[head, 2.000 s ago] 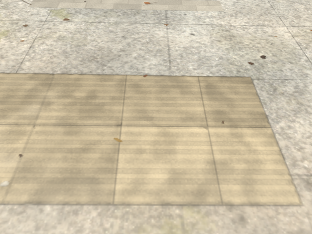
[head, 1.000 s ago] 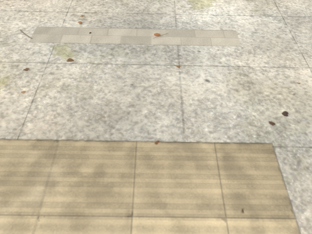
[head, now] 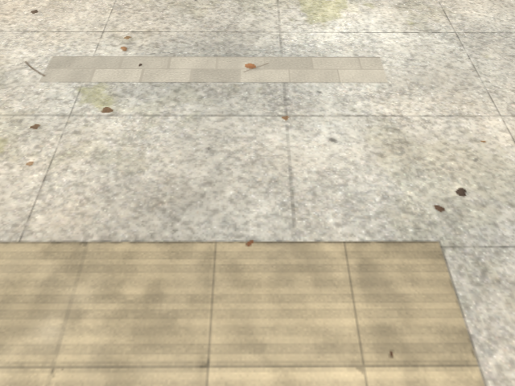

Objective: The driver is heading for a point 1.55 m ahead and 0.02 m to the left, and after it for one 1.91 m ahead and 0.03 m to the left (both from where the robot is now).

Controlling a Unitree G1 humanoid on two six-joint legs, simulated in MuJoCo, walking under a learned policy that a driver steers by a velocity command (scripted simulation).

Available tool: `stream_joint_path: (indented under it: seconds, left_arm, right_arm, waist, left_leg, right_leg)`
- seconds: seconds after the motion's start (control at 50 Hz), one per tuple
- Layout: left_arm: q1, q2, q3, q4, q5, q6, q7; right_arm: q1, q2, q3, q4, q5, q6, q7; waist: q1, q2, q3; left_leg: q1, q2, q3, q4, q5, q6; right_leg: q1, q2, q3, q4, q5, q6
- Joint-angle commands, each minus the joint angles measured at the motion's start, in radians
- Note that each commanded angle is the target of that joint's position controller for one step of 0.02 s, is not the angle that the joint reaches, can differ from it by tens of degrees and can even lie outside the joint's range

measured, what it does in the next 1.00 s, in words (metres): walks ahead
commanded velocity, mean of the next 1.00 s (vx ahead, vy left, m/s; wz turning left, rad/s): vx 0.24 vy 0.00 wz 0.00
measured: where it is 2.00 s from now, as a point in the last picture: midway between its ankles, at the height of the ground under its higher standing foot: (271, 309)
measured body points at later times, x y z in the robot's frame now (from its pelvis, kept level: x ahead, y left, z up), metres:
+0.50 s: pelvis +0.05 +0.01 +0.00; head +0.05 +0.01 +0.45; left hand -0.05 +0.21 -0.15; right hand +0.16 -0.23 -0.13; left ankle +0.11 +0.13 -0.71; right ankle -0.13 -0.11 -0.72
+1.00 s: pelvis +0.29 +0.01 +0.00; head +0.32 +0.00 +0.45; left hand +0.52 +0.21 -0.09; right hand +0.22 -0.23 -0.14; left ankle +0.12 +0.14 -0.72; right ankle +0.47 -0.13 -0.70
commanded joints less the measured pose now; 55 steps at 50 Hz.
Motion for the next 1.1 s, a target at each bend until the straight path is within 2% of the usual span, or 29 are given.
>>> stream_joint_path:
  seconds: [0.02, 0.3, 0.32, 0.34, 0.36, 0.38, 0.42, 0.46, 0.5, 0.54, 0.56, 0.58, 0.6, 0.62, 0.64, 0.68, 0.7, 0.74, 0.78, 0.8, 0.82, 0.86, 0.9, 0.96, 1.0, 1.04, 1.06, 1.08, 1.1]
  left_arm:
    - [0.133, 0.071, 0.01, 0.004, 0.0, -0.001, 0.001]
    - [0.148, 0.066, 0.003, 0.013, 0.001, -0.004, -0.005]
    - [0.167, 0.065, 0.003, 0.021, 0.0, -0.002, -0.005]
    - [0.142, 0.05, 0.011, 0.025, 0.011, -0.045, -0.082]
    - [0.178, 0.135, 0.046, 0.043, 0.029, -0.067, -0.105]
    - [0.202, 0.167, 0.065, 0.048, 0.052, -0.088, -0.099]
    - [0.156, 0.075, 0.047, 0.024, 0.063, -0.134, -0.072]
    - [0.001, 0.07, 0.044, -0.037, 0.031, -0.151, -0.043]
    - [0.026, 0.126, 0.052, -0.035, 0.027, -0.126, -0.03]
    - [0.046, 0.186, 0.063, -0.022, 0.044, -0.103, -0.043]
    - [0.084, 0.173, 0.058, -0.01, 0.06, -0.099, -0.049]
    - [0.179, 0.083, 0.033, -0.009, 0.076, -0.108, -0.066]
    - [0.136, 0.032, 0.012, -0.029, 0.091, -0.115, -0.09]
    - [-0.104, 0.091, 0.047, -0.096, 0.05, -0.124, -0.111]
    - [-0.184, 0.106, 0.058, -0.112, 0.025, -0.137, -0.104]
    - [-0.186, 0.081, 0.066, -0.134, 0.075, -0.125, -0.087]
    - [-0.171, 0.039, 0.061, -0.14, 0.083, -0.105, -0.087]
    - [-0.181, 0.006, 0.059, -0.146, 0.071, -0.076, -0.089]
    - [-0.264, 0.032, 0.061, -0.174, 0.062, -0.074, -0.092]
    - [-0.244, 0.112, 0.069, -0.204, -0.092, -0.085, -0.059]
    - [-0.318, 0.122, 0.06, -0.225, -0.086, -0.098, -0.046]
    - [-0.412, 0.089, 0.044, -0.249, -0.054, -0.108, -0.048]
    - [-0.49, 0.082, 0.039, -0.266, -0.051, -0.1, -0.057]
    - [-0.556, 0.118, 0.05, -0.29, -0.053, -0.099, -0.068]
    - [-0.502, 0.17, 0.072, -0.285, -0.044, -0.104, -0.068]
    - [-0.179, 0.265, 0.12, -0.194, -0.042, -0.104, -0.061]
    - [0.01, 0.364, 0.145, -0.154, -0.021, -0.094, -0.048]
    - [0.028, 0.379, 0.139, -0.145, -0.015, -0.098, -0.058]
    - [-0.035, 0.29, 0.117, -0.155, -0.018, -0.098, -0.057]
  right_arm:
    - [0.002, -0.09, -0.013, -0.032, 0.0, -0.008, -0.004]
    - [0.013, -0.09, -0.008, -0.011, 0.003, -0.005, -0.007]
    - [0.033, -0.087, -0.008, 0.0, 0.004, -0.004, -0.007]
    - [-0.017, -0.068, -0.019, -0.016, -0.05, -0.034, 0.044]
    - [-0.069, -0.106, -0.037, -0.04, -0.058, -0.044, 0.056]
    - [-0.141, -0.112, -0.044, -0.082, -0.06, -0.049, 0.047]
    - [-0.222, -0.091, -0.048, -0.142, -0.053, -0.07, 0.026]
    - [-0.24, -0.027, -0.028, -0.171, -0.053, -0.102, 0.036]
    - [-0.246, 0.01, -0.009, -0.185, -0.047, -0.117, 0.051]
    - [-0.09, -0.035, -0.02, -0.14, -0.016, -0.132, 0.062]
    - [0.016, -0.093, -0.035, -0.119, -0.015, -0.137, 0.054]
    - [0.231, -0.127, -0.035, -0.074, -0.027, -0.132, 0.038]
    - [0.504, -0.16, -0.039, -0.006, -0.075, -0.121, 0.03]
    - [0.571, -0.198, -0.043, 0.046, -0.118, -0.128, 0.033]
    - [0.426, -0.201, -0.042, 0.022, -0.102, -0.144, 0.035]
    - [0.198, -0.034, 0.006, -0.032, -0.07, -0.151, 0.043]
    - [0.15, 0.023, 0.029, -0.041, -0.061, -0.15, 0.045]
    - [0.119, 0.032, 0.035, -0.049, -0.061, -0.159, 0.034]
    - [0.128, 0.037, 0.04, -0.05, -0.079, -0.169, 0.032]
    - [0.159, -0.12, -0.003, -0.025, 0.017, -0.151, 0.022]
    - [0.18, -0.123, -0.004, -0.025, 0.031, -0.144, 0.012]
    - [0.201, -0.128, -0.005, -0.037, 0.007, -0.132, 0.002]
    - [0.242, -0.168, -0.022, -0.039, 0.007, -0.131, 0.0]
    - [0.283, -0.174, -0.032, -0.029, 0.016, -0.121, 0.003]
    - [0.275, -0.195, -0.042, -0.027, 0.007, -0.106, 0.0]
    - [0.248, -0.167, -0.03, -0.043, -0.01, -0.092, 0.003]
    - [0.281, -0.104, -0.01, -0.077, -0.024, -0.097, 0.007]
    - [0.362, 0.004, 0.021, -0.074, -0.008, -0.128, 0.021]
    - [0.278, -0.096, -0.006, -0.086, 0.024, -0.151, 0.027]
  waist:
    - [0.001, -0.006, 0.047]
    - [0.0, -0.011, 0.051]
    - [0.002, -0.016, 0.036]
    - [-0.001, -0.007, 0.13]
    - [0.054, -0.09, 0.234]
    - [0.103, -0.137, 0.272]
    - [0.103, -0.149, 0.236]
    - [0.056, -0.107, 0.153]
    - [0.048, -0.11, 0.136]
    - [-0.033, -0.098, 0.081]
    - [-0.066, -0.06, 0.006]
    - [-0.102, 0.076, -0.225]
    - [-0.214, 0.167, -0.324]
    - [-0.259, 0.158, -0.094]
    - [-0.197, 0.116, 0.01]
    - [-0.065, 0.001, 0.016]
    - [-0.012, -0.012, 0.015]
    - [0.02, 0.028, 0.03]
    - [0.013, 0.027, 0.012]
    - [0.044, 0.036, 0.06]
    - [0.017, 0.004, 0.059]
    - [-0.011, 0.013, 0.055]
    - [-0.041, 0.062, 0.052]
    - [-0.048, 0.064, 0.081]
    - [-0.003, 0.116, 0.021]
    - [0.145, 0.12, -0.164]
    - [0.165, -0.065, -0.33]
    - [0.11, -0.298, -0.458]
    - [0.111, -0.216, -0.369]
  left_leg:
    - [0.259, 0.033, -0.058, -0.037, 0.132, 0.07]
    - [0.264, 0.032, -0.055, -0.032, 0.145, 0.065]
    - [0.269, 0.017, -0.038, -0.027, 0.03, 0.062]
    - [0.137, 0.006, 0.03, -0.031, -0.187, -0.025]
    - [-0.047, -0.026, 0.057, 0.041, -0.245, -0.052]
    - [-0.217, -0.011, 0.039, 0.112, -0.285, -0.048]
    - [-0.406, 0.035, -0.047, 0.239, -0.24, 0.005]
    - [-0.264, 0.011, 0.007, 0.197, -0.269, 0.038]
    - [-0.065, -0.038, 0.083, 0.108, -0.255, 0.048]
    - [0.19, -0.096, 0.131, -0.059, -0.009, 0.087]
    - [0.373, -0.076, 0.089, -0.058, 0.077, 0.131]
    - [0.752, 0.068, -0.15, 0.026, 0.086, 0.264]
    - [0.943, 0.279, -0.573, -0.184, 0.036, 0.418]
    - [0.753, 0.313, -0.671, -0.327, -0.093, 0.379]
    - [0.54, 0.305, -0.536, -0.333, -0.213, 0.322]
    - [0.305, 0.278, -0.34, -0.365, -0.139, 0.287]
    - [0.222, 0.268, -0.301, -0.404, -0.08, 0.271]
    - [0.171, 0.242, -0.226, -0.452, -0.034, 0.266]
    - [0.173, 0.205, -0.159, -0.471, 0.028, 0.268]
    - [0.259, 0.211, -0.168, -0.491, 0.059, 0.223]
    - [0.257, 0.222, -0.169, -0.487, 0.077, 0.209]
    - [0.185, 0.175, -0.086, -0.469, 0.121, 0.179]
    - [0.184, 0.173, -0.069, -0.491, 0.088, 0.173]
    - [0.347, 0.218, -0.078, -0.434, 0.17, 0.159]
    - [0.445, 0.228, -0.056, -0.296, 0.478, 0.127]
    - [0.315, 0.156, 0.013, 0.097, 0.592, 0.071]
    - [0.009, 0.054, 0.06, 0.485, 0.232, 0.025]
    - [-0.257, -0.087, -0.088, 0.758, -0.394, 0.003]
    - [-0.375, -0.02, -0.162, 0.876, -0.359, 0.021]
  right_leg:
    - [-0.308, -0.035, 0.028, -0.141, 0.266, -0.038]
    - [-0.295, -0.034, 0.029, -0.158, 0.297, -0.038]
    - [-0.288, -0.031, 0.029, -0.167, 0.205, -0.049]
    - [-0.328, -0.121, 0.096, -0.269, -0.13, -0.128]
    - [-0.286, -0.221, 0.192, -0.345, -0.251, -0.225]
    - [-0.198, -0.322, 0.274, -0.387, -0.259, -0.29]
    - [0.002, -0.393, 0.357, -0.417, -0.048, -0.312]
    - [0.014, -0.3, 0.216, -0.394, 0.206, -0.254]
    - [-0.063, -0.245, 0.115, -0.358, 0.392, -0.222]
    - [-0.126, -0.213, 0.057, -0.203, 0.687, -0.214]
    - [-0.193, -0.161, 0.001, -0.036, 0.782, -0.162]
    - [-0.462, -0.07, -0.06, 0.264, 0.656, -0.086]
    - [-0.631, 0.059, 0.049, 0.571, 0.049, -0.043]
    - [-0.803, 0.074, 0.207, 0.894, 0.042, -0.096]
    - [-0.845, 0.008, 0.218, 1.017, 0.146, -0.153]
    - [-0.742, -0.068, 0.184, 0.976, 0.267, -0.211]
    - [-0.689, -0.093, 0.184, 0.96, 0.304, -0.214]
    - [-0.732, -0.116, 0.164, 0.954, 0.274, -0.202]
    - [-0.802, -0.142, 0.138, 0.856, 0.313, -0.184]
    - [-0.88, -0.159, 0.127, 0.744, 0.302, -0.084]
    - [-0.881, -0.176, 0.127, 0.633, 0.337, -0.036]
    - [-0.738, -0.146, 0.073, 0.373, 0.457, 0.008]
    - [-0.626, -0.104, 0.029, 0.233, 0.495, 0.017]
    - [-0.629, -0.067, 0.031, 0.072, 0.474, -0.025]
    - [-0.528, -0.016, 0.008, 0.023, 0.422, -0.068]
    - [-0.092, 0.0, 0.014, 0.036, 0.413, -0.135]
    - [0.26, -0.245, 0.357, 0.023, 0.309, -0.227]
    - [0.434, -0.401, 0.84, -0.193, 0.17, -0.35]
    - [0.372, -0.362, 0.796, -0.228, 0.125, -0.3]
Velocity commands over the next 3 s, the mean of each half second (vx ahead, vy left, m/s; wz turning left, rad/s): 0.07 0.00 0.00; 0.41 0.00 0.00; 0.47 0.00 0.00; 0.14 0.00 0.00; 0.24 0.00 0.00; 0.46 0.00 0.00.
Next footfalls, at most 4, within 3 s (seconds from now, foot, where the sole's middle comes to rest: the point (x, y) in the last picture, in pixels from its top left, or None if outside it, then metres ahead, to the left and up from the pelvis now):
1.04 right None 0.51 -0.12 -0.76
1.56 left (229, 291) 0.79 0.12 -0.76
1.92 right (313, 303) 0.75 -0.12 -0.76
2.74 right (318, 207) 1.11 -0.16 -0.76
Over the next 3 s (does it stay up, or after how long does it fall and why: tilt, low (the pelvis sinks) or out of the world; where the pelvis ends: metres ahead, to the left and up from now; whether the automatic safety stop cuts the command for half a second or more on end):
stays up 1.05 -0.09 0.02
